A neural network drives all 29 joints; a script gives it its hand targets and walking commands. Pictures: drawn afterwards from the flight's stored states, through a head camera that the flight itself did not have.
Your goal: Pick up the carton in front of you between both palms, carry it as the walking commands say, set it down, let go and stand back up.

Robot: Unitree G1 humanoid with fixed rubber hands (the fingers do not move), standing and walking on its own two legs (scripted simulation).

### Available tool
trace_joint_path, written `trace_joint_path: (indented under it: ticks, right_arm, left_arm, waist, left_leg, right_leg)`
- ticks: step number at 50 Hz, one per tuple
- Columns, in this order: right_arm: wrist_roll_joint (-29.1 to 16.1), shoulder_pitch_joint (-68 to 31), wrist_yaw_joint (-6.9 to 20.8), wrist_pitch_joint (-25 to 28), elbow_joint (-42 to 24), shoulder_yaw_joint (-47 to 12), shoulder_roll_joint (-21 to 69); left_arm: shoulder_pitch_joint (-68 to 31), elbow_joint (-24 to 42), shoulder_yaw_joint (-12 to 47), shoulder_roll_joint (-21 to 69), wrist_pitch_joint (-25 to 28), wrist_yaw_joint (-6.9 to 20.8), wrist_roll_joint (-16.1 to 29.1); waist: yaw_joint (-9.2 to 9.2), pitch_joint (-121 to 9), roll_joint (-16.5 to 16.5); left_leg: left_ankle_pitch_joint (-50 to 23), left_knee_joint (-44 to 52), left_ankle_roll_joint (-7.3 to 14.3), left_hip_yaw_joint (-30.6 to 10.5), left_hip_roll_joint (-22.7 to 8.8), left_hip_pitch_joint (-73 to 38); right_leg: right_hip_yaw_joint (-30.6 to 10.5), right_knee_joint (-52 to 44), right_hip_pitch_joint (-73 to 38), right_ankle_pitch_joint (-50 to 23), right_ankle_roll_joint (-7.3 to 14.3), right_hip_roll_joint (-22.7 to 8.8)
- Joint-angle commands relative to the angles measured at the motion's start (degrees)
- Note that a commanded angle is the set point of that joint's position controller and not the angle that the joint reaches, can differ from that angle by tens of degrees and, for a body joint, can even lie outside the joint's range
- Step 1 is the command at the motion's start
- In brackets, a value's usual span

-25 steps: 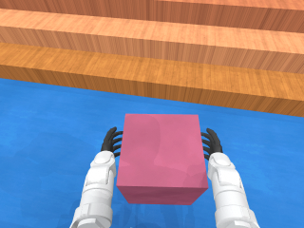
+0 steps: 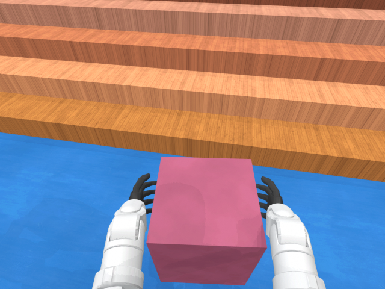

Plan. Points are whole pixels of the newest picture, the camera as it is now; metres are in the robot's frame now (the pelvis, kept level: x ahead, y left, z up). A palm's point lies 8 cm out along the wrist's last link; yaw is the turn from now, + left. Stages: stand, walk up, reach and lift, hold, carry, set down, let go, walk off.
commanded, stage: reach and lift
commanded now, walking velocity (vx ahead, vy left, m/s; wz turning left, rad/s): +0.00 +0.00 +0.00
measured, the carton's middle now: (204, 222) +0.30 +0.00 -0.05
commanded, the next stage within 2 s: hold in 0.72 s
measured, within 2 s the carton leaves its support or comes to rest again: neither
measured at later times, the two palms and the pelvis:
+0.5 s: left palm (137, 199) +0.30 +0.15 +0.04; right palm (274, 204) +0.30 -0.15 +0.03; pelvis +0.01 +0.00 +0.01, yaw +0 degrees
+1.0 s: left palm (134, 198) +0.29 +0.15 +0.06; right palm (278, 202) +0.29 -0.15 +0.06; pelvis +0.01 +0.00 +0.01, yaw +0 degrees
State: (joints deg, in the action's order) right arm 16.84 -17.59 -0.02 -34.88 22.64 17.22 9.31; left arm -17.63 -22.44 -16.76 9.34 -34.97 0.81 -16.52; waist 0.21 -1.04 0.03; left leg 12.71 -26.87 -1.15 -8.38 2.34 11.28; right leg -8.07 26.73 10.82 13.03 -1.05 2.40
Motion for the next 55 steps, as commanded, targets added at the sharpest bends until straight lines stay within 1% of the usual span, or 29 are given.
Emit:
trace_joint_path:
  ticks: [1, 7, 18, 24, 29, 35, 37, 40, 42, 45, 47, 55]
  right_arm:
    - [-13.56, -32.21, 14.77, 1.45, 0.15, -32.86, 56.04]
    - [-13.18, -30.9, 14.58, 0.77, -0.22, -32.66, 55.17]
    - [-14.24, -26.57, 14.23, -0.58, -4.41, -33.99, 53.98]
    - [-14.85, -24.44, 14.03, -1.44, -6.67, -34.84, 53.61]
    - [-15.24, -23.57, 13.95, -2.17, -8.02, -35.35, 53.45]
    - [-15.55, -23.73, 13.95, -2.98, -8.76, -35.58, 53.36]
    - [-16.19, -24.07, 13.96, -3.31, -10.07, -36.59, 53.72]
    - [-17.71, -23.74, 13.67, -4.61, -13.71, -39.01, 53.73]
    - [-17.5, -22.66, 13.32, -5.9, -14.08, -38.59, 52.4]
    - [-15.91, -22.01, 13.18, -7.18, -11.76, -35.91, 50.65]
    - [-15.51, -23.11, 13.42, -7.34, -11.05, -35.16, 50.85]
    - [-16.31, -28.23, 14.05, -6.71, -10.73, -35.9, 52.52]
  left_arm:
    - [-31.6, -0.41, 32.38, 55.71, 1.53, 14.01, 13.05]
    - [-30.45, 0.14, 32.35, 55.1, 0.82, 13.82, 12.8]
    - [-25.77, 4.09, 33.5, 54.05, -0.57, 13.25, 13.73]
    - [-23.77, 6.27, 34.38, 53.57, -1.43, 13.1, 14.44]
    - [-23.0, 7.7, 34.92, 53.28, -2.14, 13.07, 14.84]
    - [-23.25, 8.62, 35.21, 53.03, -2.98, 13.17, 15.08]
    - [-23.55, 9.95, 36.23, 53.39, -3.3, 13.19, 15.69]
    - [-23.17, 13.47, 38.62, 53.47, -4.57, 12.94, 17.21]
    - [-22.09, 13.83, 38.28, 52.18, -5.84, 12.63, 17.04]
    - [-21.62, 11.74, 35.85, 50.28, -7.13, 12.52, 15.5]
    - [-22.72, 11.06, 35.11, 50.37, -7.29, 12.73, 15.13]
    - [-27.53, 10.4, 35.33, 52.12, -6.67, 13.22, 15.6]
  waist:
    - [-0.07, -13.9, -0.05]
    - [-0.19, -13.55, 0.02]
    - [-0.1, -14.42, 0.03]
    - [-0.12, -14.32, -0.06]
    - [-0.04, -13.84, -0.08]
    - [0.09, -13.01, -0.06]
    - [0.14, -13.71, -0.02]
    - [0.28, -15.54, -0.05]
    - [0.24, -13.87, -0.04]
    - [0.02, -8.78, 0.03]
    - [-0.13, -7.41, -0.02]
    - [0.03, -9.81, 0.01]
  left_leg:
    - [-3.27, 4.58, 0.38, 5.05, 3.09, -4.24]
    - [-4.55, 5.51, 0.18, 5.1, 3.29, -5.42]
    - [-11.81, 6.68, -0.15, 4.71, 3.64, -8.58]
    - [-14.54, 7.22, -0.22, 4.51, 3.71, -9.67]
    - [-15.22, 7.6, -0.2, 4.46, 3.72, -10.09]
    - [-14.19, 7.9, -0.13, 4.52, 3.69, -10.19]
    - [-14.67, 7.95, -0.15, 4.51, 3.71, -10.74]
    - [-17.19, 8.3, -0.29, 4.31, 3.66, -12.3]
    - [-16.23, 8.89, -0.31, 4.26, 3.51, -12.15]
    - [-10.64, 9.77, -0.11, 4.62, 3.38, -10.4]
    - [-8.15, 9.9, 0.06, 4.77, 3.33, -9.88]
    - [-6.38, 8.91, 0.23, 5.0, 3.25, -9.88]
  right_leg:
    - [4.85, -4.99, -2.99, -2.98, 0.53, 3.04]
    - [4.83, -5.78, -4.15, -4.4, 0.36, 3.11]
    - [4.74, -6.68, -6.83, -11.36, -0.11, 3.47]
    - [4.5, -7.16, -8.12, -14.15, -0.24, 3.63]
    - [4.31, -7.55, -8.87, -15.05, -0.32, 3.67]
    - [4.18, -7.98, -9.05, -14.19, -0.32, 3.65]
    - [4.14, -8.07, -9.57, -14.75, -0.4, 3.66]
    - [3.94, -8.39, -11.33, -17.64, -0.6, 3.68]
    - [3.89, -9.0, -11.36, -16.59, -0.49, 3.6]
    - [4.13, -10.06, -9.48, -10.59, -0.19, 3.4]
    - [4.33, -10.2, -8.66, -8.08, -0.13, 3.3]
    - [4.68, -9.28, -8.62, -6.22, -0.01, 3.16]
